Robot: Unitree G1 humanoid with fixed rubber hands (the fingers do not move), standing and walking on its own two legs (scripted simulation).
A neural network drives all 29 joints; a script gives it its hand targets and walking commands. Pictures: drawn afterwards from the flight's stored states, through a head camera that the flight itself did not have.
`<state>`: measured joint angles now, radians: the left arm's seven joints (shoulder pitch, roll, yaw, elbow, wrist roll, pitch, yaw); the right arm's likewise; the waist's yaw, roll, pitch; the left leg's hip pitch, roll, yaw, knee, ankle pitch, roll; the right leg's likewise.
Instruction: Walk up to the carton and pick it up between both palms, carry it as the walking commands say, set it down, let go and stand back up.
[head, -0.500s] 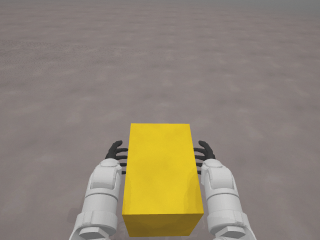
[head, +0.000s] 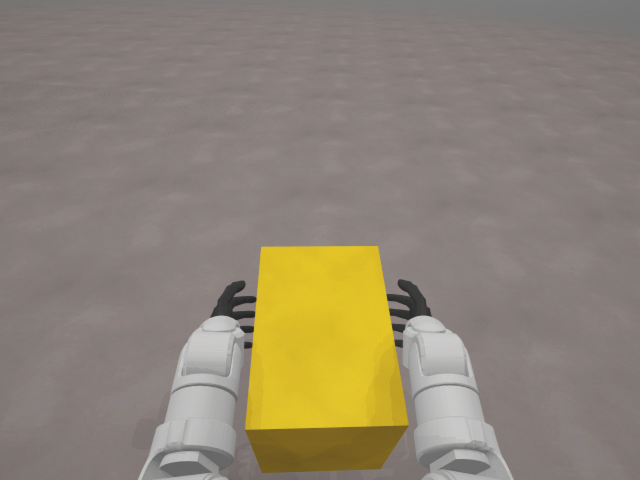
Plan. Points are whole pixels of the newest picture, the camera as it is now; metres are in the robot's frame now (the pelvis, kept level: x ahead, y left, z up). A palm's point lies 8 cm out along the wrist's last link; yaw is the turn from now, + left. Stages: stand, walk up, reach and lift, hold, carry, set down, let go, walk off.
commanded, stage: hold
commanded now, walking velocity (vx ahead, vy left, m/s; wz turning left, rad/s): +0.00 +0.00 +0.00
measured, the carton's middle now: (320, 358) +0.31 +0.00 -0.02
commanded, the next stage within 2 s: carry in 0.08 s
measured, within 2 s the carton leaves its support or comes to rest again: neither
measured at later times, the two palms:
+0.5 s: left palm (246, 263) +0.40 +0.11 +0.09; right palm (420, 274) +0.38 -0.14 +0.09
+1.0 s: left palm (262, 172) +0.66 +0.12 +0.10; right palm (391, 183) +0.63 -0.14 +0.10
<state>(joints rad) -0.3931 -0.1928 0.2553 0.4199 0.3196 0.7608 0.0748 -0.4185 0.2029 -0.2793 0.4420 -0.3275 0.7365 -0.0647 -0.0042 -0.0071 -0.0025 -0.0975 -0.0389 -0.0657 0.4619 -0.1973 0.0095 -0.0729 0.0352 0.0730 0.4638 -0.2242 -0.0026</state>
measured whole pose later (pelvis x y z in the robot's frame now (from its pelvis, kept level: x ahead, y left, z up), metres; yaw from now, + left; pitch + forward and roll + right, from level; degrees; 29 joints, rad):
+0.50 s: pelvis +0.09 +0.00 +0.00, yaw -3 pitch +5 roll -1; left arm -0.29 -0.16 0.08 -0.06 0.11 1.05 0.23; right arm -0.31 0.16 -0.07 -0.05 -0.13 1.05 -0.22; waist 0.00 0.04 -0.17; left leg -0.28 0.03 0.03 0.55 -0.36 0.01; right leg -0.30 0.00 -0.09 0.50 -0.28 -0.02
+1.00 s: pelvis +0.36 +0.01 +0.01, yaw -3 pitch +6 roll -1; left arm -0.26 -0.15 0.02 -0.28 0.07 1.17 0.28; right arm -0.24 0.15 -0.02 -0.30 -0.06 1.17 -0.29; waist -0.03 0.01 -0.07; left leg -0.16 0.02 0.21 0.30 -0.25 0.05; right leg -0.58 -0.06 -0.12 0.74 -0.26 0.00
